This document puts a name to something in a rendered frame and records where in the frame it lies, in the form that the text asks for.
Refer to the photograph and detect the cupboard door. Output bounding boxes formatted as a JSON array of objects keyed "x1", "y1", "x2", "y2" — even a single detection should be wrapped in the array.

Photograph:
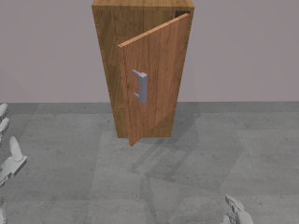
[{"x1": 118, "y1": 13, "x2": 190, "y2": 147}]

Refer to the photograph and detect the handle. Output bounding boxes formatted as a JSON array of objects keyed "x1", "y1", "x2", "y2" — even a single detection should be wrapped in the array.
[{"x1": 132, "y1": 69, "x2": 148, "y2": 104}]

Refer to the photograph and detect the robot right hand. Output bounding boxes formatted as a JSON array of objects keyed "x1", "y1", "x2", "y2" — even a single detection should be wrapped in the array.
[{"x1": 220, "y1": 195, "x2": 254, "y2": 224}]

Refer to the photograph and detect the robot left hand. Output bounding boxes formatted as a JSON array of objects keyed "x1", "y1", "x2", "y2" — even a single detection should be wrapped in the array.
[{"x1": 0, "y1": 103, "x2": 27, "y2": 188}]

